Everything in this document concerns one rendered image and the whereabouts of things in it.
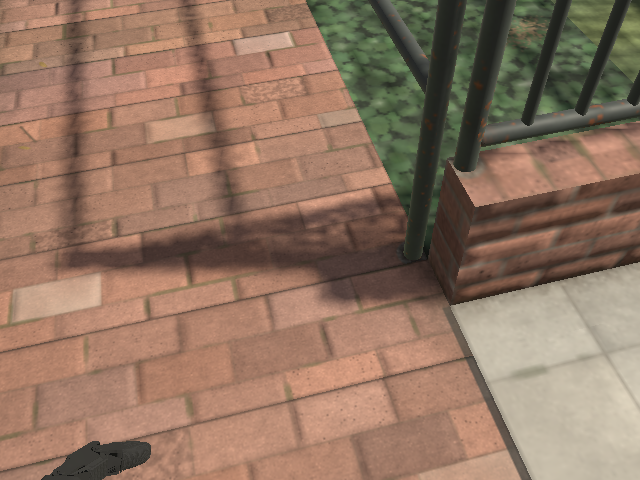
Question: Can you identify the robot left hand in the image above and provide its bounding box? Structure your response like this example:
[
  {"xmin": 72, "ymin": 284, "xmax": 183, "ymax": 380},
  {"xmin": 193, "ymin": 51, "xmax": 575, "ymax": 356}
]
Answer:
[{"xmin": 41, "ymin": 441, "xmax": 151, "ymax": 480}]

